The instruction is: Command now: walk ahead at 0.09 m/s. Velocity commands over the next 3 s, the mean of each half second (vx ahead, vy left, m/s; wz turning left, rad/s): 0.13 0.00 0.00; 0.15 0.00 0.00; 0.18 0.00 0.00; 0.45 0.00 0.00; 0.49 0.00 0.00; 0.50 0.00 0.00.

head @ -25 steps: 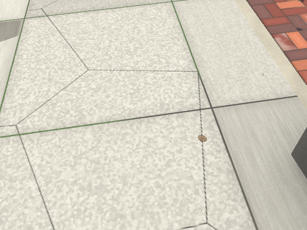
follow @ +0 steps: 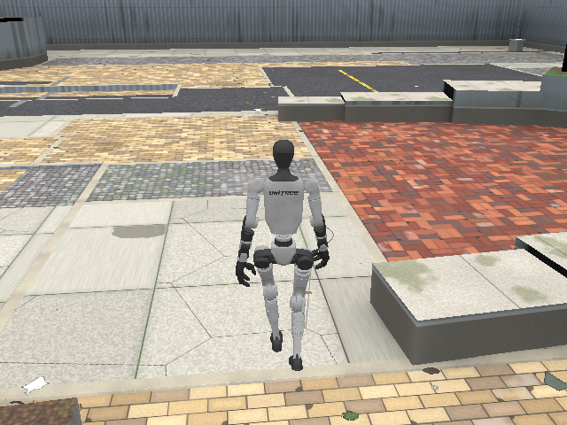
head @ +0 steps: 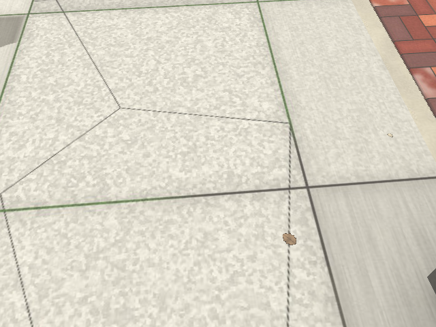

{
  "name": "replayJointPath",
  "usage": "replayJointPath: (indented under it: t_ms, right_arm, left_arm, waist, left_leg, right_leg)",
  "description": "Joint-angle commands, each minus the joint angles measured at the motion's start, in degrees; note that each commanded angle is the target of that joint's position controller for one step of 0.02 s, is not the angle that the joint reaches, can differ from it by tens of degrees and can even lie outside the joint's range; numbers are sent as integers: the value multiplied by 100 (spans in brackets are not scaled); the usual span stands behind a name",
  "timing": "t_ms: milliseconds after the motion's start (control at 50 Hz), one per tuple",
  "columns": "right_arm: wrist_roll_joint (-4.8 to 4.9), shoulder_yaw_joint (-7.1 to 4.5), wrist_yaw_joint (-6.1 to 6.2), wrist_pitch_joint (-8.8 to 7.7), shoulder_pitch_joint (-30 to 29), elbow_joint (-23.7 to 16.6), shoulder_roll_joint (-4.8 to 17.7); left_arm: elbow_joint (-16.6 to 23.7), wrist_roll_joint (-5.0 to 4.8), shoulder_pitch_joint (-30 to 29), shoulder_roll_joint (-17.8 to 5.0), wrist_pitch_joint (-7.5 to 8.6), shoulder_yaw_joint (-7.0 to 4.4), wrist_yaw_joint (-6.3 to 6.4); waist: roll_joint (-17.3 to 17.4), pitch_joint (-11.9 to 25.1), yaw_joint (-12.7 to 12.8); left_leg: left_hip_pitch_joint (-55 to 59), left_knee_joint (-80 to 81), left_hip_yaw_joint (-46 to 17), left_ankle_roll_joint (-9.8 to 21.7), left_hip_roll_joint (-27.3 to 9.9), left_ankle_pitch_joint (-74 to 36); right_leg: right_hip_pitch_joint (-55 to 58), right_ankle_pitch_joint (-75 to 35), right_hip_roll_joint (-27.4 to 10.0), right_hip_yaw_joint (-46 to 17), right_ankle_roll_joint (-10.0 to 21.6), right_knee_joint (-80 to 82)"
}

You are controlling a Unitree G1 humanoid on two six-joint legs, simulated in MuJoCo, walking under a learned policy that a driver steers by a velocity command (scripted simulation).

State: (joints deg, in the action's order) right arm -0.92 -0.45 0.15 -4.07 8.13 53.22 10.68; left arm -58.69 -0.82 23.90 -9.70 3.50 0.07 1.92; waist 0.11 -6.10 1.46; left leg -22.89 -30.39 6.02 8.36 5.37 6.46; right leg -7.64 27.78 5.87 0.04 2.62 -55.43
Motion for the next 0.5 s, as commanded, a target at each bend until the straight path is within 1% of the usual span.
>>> replayJointPath:
  t_ms: [20,40,60,80,100,120,160,200,220,260,280,300,320,340,360,380,400,420,440,460,480,500]
  right_arm:
    - [178,-134,42,59,739,49,591]
    - [128,-61,71,74,545,36,392]
    - [99,-28,109,87,510,78,352]
    - [46,-16,120,102,558,161,367]
    - [-1,-11,114,97,625,224,392]
    - [-28,-19,107,92,699,281,460]
    - [-48,-45,105,122,862,363,604]
    - [-18,-77,107,201,884,395,696]
    - [0,-90,111,246,862,402,718]
    - [36,-99,129,331,789,416,706]
    - [80,-143,134,379,904,477,790]
    - [114,-191,138,428,1004,520,866]
    - [143,-217,141,466,977,514,848]
    - [166,-221,132,486,821,441,740]
    - [232,-181,100,486,517,237,530]
    - [209,-159,51,434,87,45,401]
    - [26,-169,-4,382,148,55,427]
    - [-58,-206,-75,343,422,189,496]
    - [-110,-248,-139,304,615,280,536]
    - [-143,-274,-187,266,675,327,545]
    - [-141,-277,-217,244,641,334,494]
    - [-113,-264,-223,226,483,267,421]
  left_arm:
    - [54,260,606,-599,-145,-146,-33]
    - [88,317,300,-616,-204,-172,-63]
    - [89,335,220,-547,-293,-165,-89]
    - [12,320,296,-381,-383,-128,-98]
    - [-46,278,334,-240,-445,-91,-79]
    - [-94,247,331,-168,-496,-70,-45]
    - [-128,228,129,-206,-574,-68,21]
    - [-149,218,-59,-271,-616,-71,33]
    - [-163,214,-119,-291,-618,-71,25]
    - [-249,208,-99,-230,-592,-48,10]
    - [-331,235,94,-184,-549,-32,-9]
    - [-383,278,252,-206,-499,-34,-25]
    - [-419,313,405,-208,-451,-29,-35]
    - [-462,332,584,-224,-403,-18,-26]
    - [-510,297,782,-561,-365,-89,-6]
    - [-593,174,989,-796,-300,-178,-3]
    - [-514,206,510,-815,-233,-224,27]
    - [-404,199,187,-714,-181,-228,36]
    - [-354,178,80,-752,-124,-258,31]
    - [-349,170,91,-719,-65,-263,14]
    - [-364,161,171,-661,-20,-261,0]
    - [-402,162,288,-633,10,-267,-10]
  waist:
    - [118,1077,-151]
    - [-71,746,-53]
    - [-2,592,48]
    - [125,562,113]
    - [175,590,149]
    - [259,615,143]
    - [400,653,28]
    - [561,612,-50]
    - [607,556,-63]
    - [522,443,-25]
    - [530,494,21]
    - [568,420,52]
    - [539,259,122]
    - [280,-8,203]
    - [-606,-238,286]
    - [-1443,-437,413]
    - [-1447,-614,154]
    - [-880,-417,-133]
    - [-631,-191,-273]
    - [-520,-42,-312]
    - [-521,33,-297]
    - [-641,8,-241]
  left_leg:
    - [1856,1145,-2559,1360,-2399,-3309]
    - [1294,1457,-2311,1114,-2168,-2458]
    - [815,1656,-1962,881,-1930,-2058]
    - [472,1720,-1677,699,-1746,-1881]
    - [358,1722,-1493,562,-1602,-1729]
    - [348,1732,-1415,478,-1527,-1435]
    - [399,1835,-1498,417,-1508,-295]
    - [296,2019,-1648,333,-1489,1112]
    - [197,2101,-1723,291,-1505,1577]
    - [-44,2143,-1776,191,-1519,2110]
    - [-138,2198,-1830,140,-1509,2727]
    - [-298,2268,-1919,73,-1503,3346]
    - [-522,2260,-1941,-18,-1462,3778]
    - [-780,1927,-1800,-129,-1302,3856]
    - [-1270,1222,-1210,-369,-787,3431]
    - [-1531,-336,-385,-531,-159,2239]
    - [-1417,-1302,-438,-501,-311,1431]
    - [-1302,-1696,-593,-519,-398,1171]
    - [-1193,-1953,-576,-542,-417,1040]
    - [-1177,-2149,-520,-573,-444,954]
    - [-1148,-2203,-427,-612,-464,901]
    - [-1150,-2079,-359,-658,-510,857]
  right_leg:
    - [-1470,21,-341,-449,-67,-1791]
    - [-1350,-114,-498,-451,-76,-1374]
    - [-1033,-191,-595,-396,-110,-921]
    - [-680,-252,-567,-257,-142,-561]
    - [-487,-231,-544,-177,-164,-118]
    - [-420,-152,-521,-108,-184,274]
    - [-436,-97,-500,-38,-187,889]
    - [-414,-327,-509,10,-163,1261]
    - [-372,-430,-508,46,-150,1408]
    - [-123,-720,-499,138,-102,1851]
    - [104,-676,-405,296,-47,2081]
    - [253,-424,-333,389,45,2228]
    - [376,-175,-352,356,178,2491]
    - [420,173,-550,56,365,3142]
    - [277,1229,-1169,-1097,675,3981]
    - [105,2190,-2119,-2533,990,5067]
    - [-229,1757,-2529,-2871,1052,5415]
    - [-276,1230,-2320,-2531,912,5419]
    - [-155,787,-2131,-2195,809,5312]
    - [-22,434,-1969,-1888,772,5214]
    - [17,260,-1836,-1626,738,5150]
    - [3,196,-1783,-1500,737,5124]
